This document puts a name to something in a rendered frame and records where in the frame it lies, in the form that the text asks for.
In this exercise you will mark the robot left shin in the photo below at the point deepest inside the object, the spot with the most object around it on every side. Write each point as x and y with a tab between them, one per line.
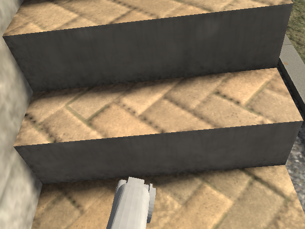
120	182

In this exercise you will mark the robot left thigh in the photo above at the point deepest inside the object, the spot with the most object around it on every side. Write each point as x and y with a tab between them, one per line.
132	206

